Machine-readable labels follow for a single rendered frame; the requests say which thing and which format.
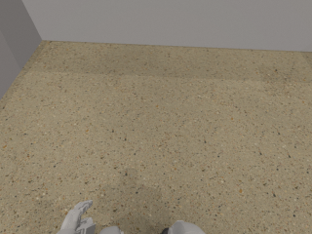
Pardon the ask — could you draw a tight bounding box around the right robot thigh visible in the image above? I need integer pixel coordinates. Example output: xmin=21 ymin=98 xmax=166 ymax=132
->
xmin=168 ymin=221 xmax=206 ymax=234

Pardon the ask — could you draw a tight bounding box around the robot left hand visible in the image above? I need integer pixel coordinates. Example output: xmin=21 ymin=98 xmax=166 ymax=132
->
xmin=60 ymin=200 xmax=96 ymax=234

